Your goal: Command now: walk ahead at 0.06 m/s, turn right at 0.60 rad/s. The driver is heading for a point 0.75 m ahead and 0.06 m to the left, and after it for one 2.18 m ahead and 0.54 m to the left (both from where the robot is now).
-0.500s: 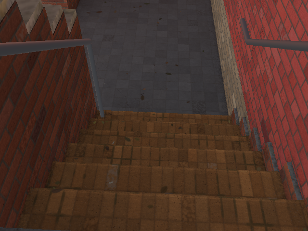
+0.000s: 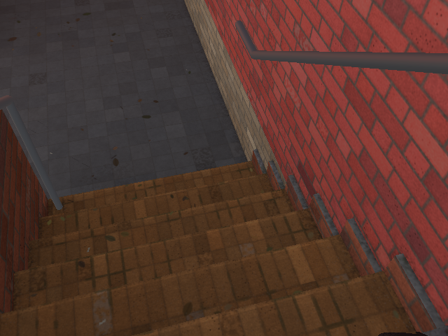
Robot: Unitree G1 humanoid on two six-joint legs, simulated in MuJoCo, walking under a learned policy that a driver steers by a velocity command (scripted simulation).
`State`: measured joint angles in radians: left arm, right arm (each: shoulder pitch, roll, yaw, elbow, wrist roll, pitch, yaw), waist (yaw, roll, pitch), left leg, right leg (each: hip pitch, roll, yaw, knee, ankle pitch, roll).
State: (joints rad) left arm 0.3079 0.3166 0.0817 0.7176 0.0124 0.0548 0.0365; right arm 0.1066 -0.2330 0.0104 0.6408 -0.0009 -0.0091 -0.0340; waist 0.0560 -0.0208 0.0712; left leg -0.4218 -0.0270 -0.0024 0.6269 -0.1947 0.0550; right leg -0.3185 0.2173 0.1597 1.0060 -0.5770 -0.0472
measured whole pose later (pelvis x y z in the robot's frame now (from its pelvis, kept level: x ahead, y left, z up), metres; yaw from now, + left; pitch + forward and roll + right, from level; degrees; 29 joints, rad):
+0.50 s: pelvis -0.03 -0.02 +0.03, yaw -9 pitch +0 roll +1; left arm 0.28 0.20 -0.02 0.76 0.03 0.04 0.01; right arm 0.29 -0.27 -0.03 0.69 -0.02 0.03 0.02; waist -0.01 0.05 -0.02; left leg -0.43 0.02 -0.04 0.69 -0.28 -0.01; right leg -0.17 0.06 0.03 0.40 -0.22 -0.06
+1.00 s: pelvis -0.01 +0.00 +0.02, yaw -9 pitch +1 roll -1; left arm 0.33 0.25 0.04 0.92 0.02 0.02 0.02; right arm 0.31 -0.24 0.00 0.81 -0.03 -0.02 0.00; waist 0.02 0.00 -0.05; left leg -0.30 0.00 0.01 0.61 -0.35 0.07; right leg -0.19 0.06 0.03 0.45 -0.28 -0.06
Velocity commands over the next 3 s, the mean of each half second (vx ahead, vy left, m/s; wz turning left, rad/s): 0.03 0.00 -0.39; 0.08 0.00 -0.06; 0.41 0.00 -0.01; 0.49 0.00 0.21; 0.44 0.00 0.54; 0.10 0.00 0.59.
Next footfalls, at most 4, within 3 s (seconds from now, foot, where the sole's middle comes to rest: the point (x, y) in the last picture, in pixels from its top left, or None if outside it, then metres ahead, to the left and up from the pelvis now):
0.36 right None -0.01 -0.11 -0.76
0.66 left None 0.06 0.09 -0.76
1.48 right None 0.27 -0.14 -0.76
2.08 left None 0.50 0.04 -0.94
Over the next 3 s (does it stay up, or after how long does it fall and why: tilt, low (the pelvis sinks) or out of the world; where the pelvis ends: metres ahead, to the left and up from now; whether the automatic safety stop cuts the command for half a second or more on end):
stays up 0.70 -0.03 -0.38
